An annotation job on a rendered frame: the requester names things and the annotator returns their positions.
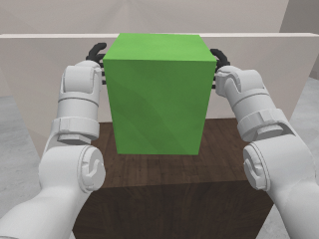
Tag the pedestal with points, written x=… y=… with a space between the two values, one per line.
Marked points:
x=175 y=196

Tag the right robot upper arm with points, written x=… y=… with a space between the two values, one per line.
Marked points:
x=283 y=167

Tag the left robot upper arm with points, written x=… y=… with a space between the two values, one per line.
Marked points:
x=67 y=176

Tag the left robot hand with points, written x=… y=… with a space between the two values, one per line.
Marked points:
x=95 y=57

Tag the right robot hand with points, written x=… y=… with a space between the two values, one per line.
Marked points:
x=220 y=63

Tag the carton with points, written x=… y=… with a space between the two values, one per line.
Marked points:
x=159 y=87

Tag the right robot forearm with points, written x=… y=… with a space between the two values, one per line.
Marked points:
x=256 y=114

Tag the left robot forearm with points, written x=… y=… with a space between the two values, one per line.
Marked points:
x=76 y=122

